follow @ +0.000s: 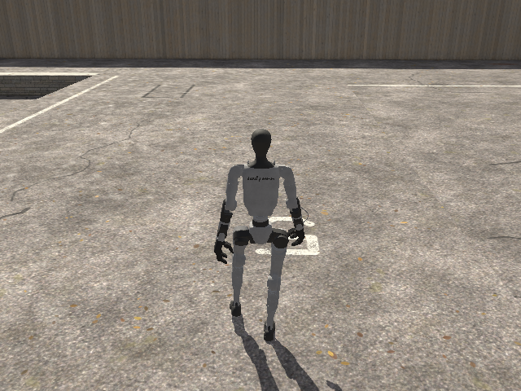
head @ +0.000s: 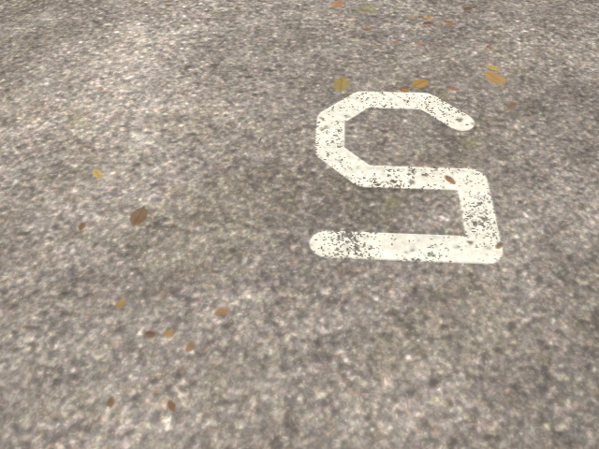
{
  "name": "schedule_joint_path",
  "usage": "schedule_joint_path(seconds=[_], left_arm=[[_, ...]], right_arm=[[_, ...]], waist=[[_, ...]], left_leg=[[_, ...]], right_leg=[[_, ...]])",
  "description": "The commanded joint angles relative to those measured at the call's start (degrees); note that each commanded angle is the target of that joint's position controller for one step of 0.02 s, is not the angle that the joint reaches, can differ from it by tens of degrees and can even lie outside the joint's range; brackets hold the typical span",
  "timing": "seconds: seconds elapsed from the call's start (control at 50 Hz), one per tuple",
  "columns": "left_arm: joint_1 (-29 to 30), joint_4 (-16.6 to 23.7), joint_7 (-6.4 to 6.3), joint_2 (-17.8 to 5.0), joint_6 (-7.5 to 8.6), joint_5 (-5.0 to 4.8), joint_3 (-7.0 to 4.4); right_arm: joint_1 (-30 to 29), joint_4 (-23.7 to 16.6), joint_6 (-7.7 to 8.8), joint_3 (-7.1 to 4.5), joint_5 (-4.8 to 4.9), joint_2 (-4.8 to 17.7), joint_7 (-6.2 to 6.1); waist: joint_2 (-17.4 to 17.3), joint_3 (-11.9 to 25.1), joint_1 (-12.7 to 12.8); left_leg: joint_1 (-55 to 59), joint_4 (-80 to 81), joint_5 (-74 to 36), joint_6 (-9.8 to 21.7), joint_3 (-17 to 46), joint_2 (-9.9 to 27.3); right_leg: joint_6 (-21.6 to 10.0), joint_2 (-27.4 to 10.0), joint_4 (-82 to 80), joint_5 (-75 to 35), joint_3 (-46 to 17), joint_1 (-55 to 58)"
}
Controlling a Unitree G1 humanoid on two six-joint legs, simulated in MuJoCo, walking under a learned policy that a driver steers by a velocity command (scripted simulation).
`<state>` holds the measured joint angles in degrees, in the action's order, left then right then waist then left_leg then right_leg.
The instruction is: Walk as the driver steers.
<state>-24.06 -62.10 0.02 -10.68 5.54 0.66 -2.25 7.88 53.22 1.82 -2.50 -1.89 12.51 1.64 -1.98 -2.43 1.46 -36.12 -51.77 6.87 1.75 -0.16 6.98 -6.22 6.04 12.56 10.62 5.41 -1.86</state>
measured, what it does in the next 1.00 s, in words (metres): walks ahead: left foot, then right foot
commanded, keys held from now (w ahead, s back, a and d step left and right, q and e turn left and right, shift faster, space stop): w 1.00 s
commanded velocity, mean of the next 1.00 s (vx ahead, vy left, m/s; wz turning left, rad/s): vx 0.50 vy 0.00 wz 0.00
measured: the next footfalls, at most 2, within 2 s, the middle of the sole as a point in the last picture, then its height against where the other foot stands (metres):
left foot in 0.24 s outside the picture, level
right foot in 0.78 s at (351, 398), level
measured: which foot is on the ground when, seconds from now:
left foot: up 0.00-0.22, down 0.24-0.78, up 0.80-1.00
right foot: down 0.00-0.26, up 0.28-0.76, down 0.78-1.00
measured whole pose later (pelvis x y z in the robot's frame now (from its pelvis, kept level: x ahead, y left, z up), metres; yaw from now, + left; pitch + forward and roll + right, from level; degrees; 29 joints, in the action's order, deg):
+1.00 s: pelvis +0.56 +0.00 +0.00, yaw +0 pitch -1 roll +0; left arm -17.8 -58.5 0.0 -11.6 5.2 0.7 -3.2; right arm 13.8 55.5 3.0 -3.5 -2.0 12.6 1.0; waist -1.8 -2.5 0.0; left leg -28.3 -62.3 15.5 3.5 0.3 3.9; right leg -6.0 4.0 19.1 9.4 5.9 -9.6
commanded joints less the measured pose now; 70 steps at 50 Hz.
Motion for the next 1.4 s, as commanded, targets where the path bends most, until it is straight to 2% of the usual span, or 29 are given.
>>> schedule_joint_path(seconds=[0.02, 0.16, 0.2, 0.22, 0.24, 0.26, 0.28, 0.3, 0.34, 0.4, 0.46, 0.54, 0.66, 0.72, 0.76, 0.78, 0.8, 0.82, 0.84, 0.86, 0.88, 0.92, 1.04, 1.24, 1.3, 1.34, 1.36, 1.38, 1.4], left_arm=[[-1.85, 2.29, -0.14, -6.34, 0.82, -0.12, -0.67], [-5.76, 0.41, -1.20, -7.52, 0.26, 0.91, -0.83], [-3.77, 0.59, -1.40, -8.66, 0.13, 1.04, -1.16], [-2.64, 0.76, -1.28, -8.85, -0.12, 0.79, -1.20], [-2.08, 1.83, -1.11, -7.84, -0.05, 0.24, -0.79], [-7.72, 3.50, -0.37, -2.15, -0.07, -2.28, 0.37], [-6.70, 2.79, -0.32, -6.15, -0.12, -0.86, -0.95], [-1.63, 4.33, -0.31, -6.91, -0.31, -0.23, -1.46], [2.76, 5.24, 0.11, -4.89, -0.33, 0.35, -1.27], [1.24, 4.98, 1.01, -2.85, -2.34, 1.70, -1.11], [7.17, 7.32, 1.43, -3.22, -3.22, 1.66, -1.19], [17.29, 10.98, 1.69, -3.29, -3.18, 1.09, -0.81], [26.61, 14.46, 1.59, -3.09, -2.63, 0.66, -0.11], [25.76, 15.07, 1.36, -4.10, -1.92, 0.63, -0.53], [16.11, 12.12, 0.64, -5.60, -1.24, 0.73, -1.53], [6.24, 8.83, 0.11, -7.12, -0.63, 1.33, -2.39], [-3.49, 7.10, -0.61, -12.19, -0.25, 2.84, -3.79], [-4.84, 6.72, -0.16, -16.22, -0.75, 2.71, -4.81], [0.62, 7.46, 0.23, -13.26, -1.43, 0.62, -4.25], [6.44, 8.42, 0.37, -9.78, -1.33, 0.15, -3.23], [9.18, 8.62, 0.53, -6.86, -0.93, 0.38, -2.41], [9.24, 7.22, 0.08, -3.82, -0.24, 0.12, -1.39], [1.95, 4.59, -0.24, -6.55, 0.91, -0.13, -1.54], [-6.53, 1.77, -0.90, -6.78, 0.38, 0.60, -1.11], [-4.44, 1.65, -1.34, -7.98, 0.18, 0.93, -1.48], [-2.63, 1.70, -1.28, -8.20, -0.22, 0.62, -1.53], [-2.73, 3.05, -1.24, -6.64, -0.13, -0.24, -0.94], [-10.70, 3.53, -0.92, -0.55, -0.38, -3.05, 0.24], [-8.42, 2.63, -1.38, -6.16, -0.77, -1.37, -1.40]], right_arm=[[-5.04, -4.08, 0.35, 0.19, 0.52, 1.51, 0.21], [-11.21, -7.25, 1.36, -0.01, 0.62, 2.85, -0.16], [-3.82, -5.21, 1.95, -0.86, 0.52, 4.18, -0.78], [5.21, -2.11, 2.44, -1.58, 0.25, 5.10, -1.25], [15.37, 0.74, 2.97, -2.71, -0.96, 8.10, -1.86], [21.99, 1.39, 2.95, -4.49, -2.18, 14.71, -2.07], [18.70, 1.44, 2.06, -4.31, 0.00, 13.25, -1.30], [11.56, 0.46, 1.89, -3.56, 1.02, 10.64, -1.14], [6.12, 0.04, 2.65, -1.86, 0.95, 4.46, -0.94], [9.21, 2.43, 3.91, -1.07, 1.03, 2.86, -1.39], [12.74, 3.72, 4.41, -1.39, 1.19, 5.00, -1.50], [16.71, 4.63, 4.23, -0.85, 1.25, 4.36, -1.54], [22.44, 6.71, 4.00, -0.74, 0.76, 4.95, -2.23], [21.44, 7.11, 3.69, -1.03, 0.31, 5.82, -2.80], [19.64, 7.03, 3.46, -1.30, 0.22, 6.76, -2.88], [18.69, 6.68, 3.28, -1.15, 0.58, 6.46, -2.74], [19.14, 4.49, 3.40, -0.31, 1.84, 3.87, -2.32], [25.27, 4.22, 3.30, 0.02, 3.29, 0.32, -1.84], [20.00, 4.15, 2.93, -1.37, 1.75, 5.36, -2.09], [15.39, 2.59, 3.27, -1.39, 1.45, 4.82, -1.81], [13.43, 2.33, 3.41, -1.29, 1.31, 3.84, -1.65], [14.67, 2.86, 2.06, -1.22, -0.10, 2.17, -1.06], [4.96, -0.65, -0.03, -1.24, -0.32, 1.98, 0.04], [-11.40, -6.77, 0.90, -0.19, 0.58, 1.98, -0.07], [-7.84, -6.40, 1.68, -0.75, 0.60, 3.06, -0.48], [7.12, -1.30, 2.70, -1.93, -0.06, 4.62, -1.42], [16.85, 1.12, 3.40, -2.93, -1.56, 8.06, -2.07], [19.94, 1.43, 3.30, -4.32, -2.07, 14.17, -2.03], [16.83, 1.00, 2.47, -4.21, 1.11, 12.59, -1.60]], waist=[[4.56, -3.50, -0.02], [5.81, -3.75, 0.95], [6.63, 0.03, -2.73], [5.40, 4.56, -6.63], [3.39, 10.49, -10.24], [-9.09, 19.15, -9.03], [-5.97, 19.55, -7.80], [-2.70, 9.50, -4.79], [0.41, 1.13, -2.15], [-1.24, 0.44, 0.41], [-1.01, -1.25, 0.26], [-1.20, -3.12, -1.97], [-2.01, -3.92, -4.80], [-2.24, -3.47, -3.13], [-2.46, 1.50, 1.21], [-0.62, 6.71, 5.29], [5.55, 14.34, 7.80], [16.25, 19.82, 4.62], [6.66, 14.53, 3.45], [5.11, 6.55, 1.67], [3.31, 3.06, 0.17], [4.96, 1.25, -2.77], [4.73, -1.80, -2.45], [5.82, -4.03, 1.75], [6.34, -2.35, -0.99], [4.66, 4.98, -7.22], [1.51, 11.56, -10.00], [-11.97, 19.48, -7.02], [-4.16, 19.52, -6.25]], left_leg=[[0.23, 8.35, -6.11, -0.72, -3.07, -1.29], [1.18, 18.94, -1.35, 2.86, -4.57, -4.49], [11.72, 21.44, 3.00, 4.97, -5.82, -7.84], [22.13, 25.23, 0.78, 6.31, -6.74, -9.45], [37.49, 25.45, 1.28, 8.65, -0.36, -3.29], [55.10, 28.63, 7.21, 16.14, 26.76, 14.72], [53.22, 35.70, 7.59, 17.51, 39.10, 16.61], [44.54, 36.49, 10.81, 15.67, 29.46, 14.63], [31.30, 40.77, 5.02, 11.77, 17.69, 9.37], [25.76, 42.76, -4.93, 9.92, 9.90, 5.50], [26.94, 44.67, -8.15, 10.22, 6.57, 4.45], [30.13, 45.37, -13.01, 9.39, 3.60, 2.74], [39.22, 43.10, -20.50, 9.44, 2.20, 4.58], [43.16, 38.39, -30.82, 8.81, 1.53, 6.25], [42.80, 26.85, -44.08, 7.37, 0.00, 5.27], [37.72, 15.55, -40.26, 6.18, -1.99, 2.94], [23.36, -2.27, -20.64, 4.48, -4.45, -0.79], [5.76, -21.23, 23.91, 2.89, -3.94, -11.61], [1.07, -24.53, 20.78, 3.94, 3.58, -8.15], [-0.32, -22.54, 15.31, 4.05, 3.37, -5.79], [1.44, -19.17, 11.82, 3.96, 3.08, -3.88], [6.52, -14.41, 9.58, 2.75, 2.58, -2.06], [-0.24, -5.17, 1.58, -0.40, -0.43, -0.23], [-1.15, 16.65, -4.22, 1.21, -4.09, -3.29], [6.32, 20.36, 1.80, 3.96, -5.20, -6.01], [24.15, 25.94, -1.37, 6.40, -6.47, -9.15], [39.46, 25.16, -7.42, 8.82, 2.46, 0.02], [55.11, 27.97, -21.67, 18.72, 28.75, 18.81], [50.31, 30.66, -30.63, 19.43, 31.54, 17.82]], right_leg=[[-5.29, -14.73, -6.87, -17.68, -8.45, -3.42], [-4.93, -18.56, -0.45, -32.24, -7.53, 9.79], [-3.45, -18.24, 8.69, -47.14, -6.04, 9.86], [-2.38, -16.49, 18.70, -48.53, -4.40, 7.85], [-1.37, -14.33, 32.23, -35.90, -3.15, -2.48], [1.73, -4.99, 55.61, -3.58, 0.73, -23.00], [0.94, -2.17, 63.68, 17.80, -7.27, -30.20], [0.50, -6.05, 64.54, 13.22, -8.70, -34.01], [0.63, -9.91, 57.71, 6.82, -8.21, -31.38], [2.21, -11.01, 52.90, 4.38, -6.78, -26.57], [3.73, -12.28, 48.21, -0.52, -5.25, -32.01], [5.17, -12.40, 36.23, -7.67, -3.20, -35.83], [3.60, -9.68, 23.23, -9.50, -0.82, -34.65], [1.14, -7.97, 19.56, -3.84, -0.50, -30.86], [-1.11, -4.32, 16.20, -0.98, 0.89, -18.34], [-2.74, -4.65, 13.25, -3.76, 0.17, -5.46], [-6.64, -17.76, 12.54, 0.80, -15.08, 11.07], [-14.33, -31.50, 5.72, 0.72, -41.83, 21.46], [-12.24, -28.08, 3.78, 5.11, -39.93, 15.96], [-10.35, -26.18, 2.14, 3.84, -31.14, 7.36], [-8.39, -23.38, -0.06, -0.64, -25.57, 1.25], [-5.60, -19.24, -2.35, -6.50, -17.91, -5.61], [-5.99, -17.18, -6.50, -11.77, -12.00, -5.50], [-5.23, -18.25, -3.37, -25.17, -7.89, 7.13], [-3.92, -19.12, 3.38, -39.85, -6.44, 9.31], [-1.69, -16.06, 20.79, -47.65, -3.70, 6.31], [-0.12, -13.27, 35.80, -31.47, -2.23, -4.78], [3.03, -2.01, 59.30, 13.60, 0.88, -24.49], [2.71, -2.20, 64.93, 19.33, -8.01, -26.73]])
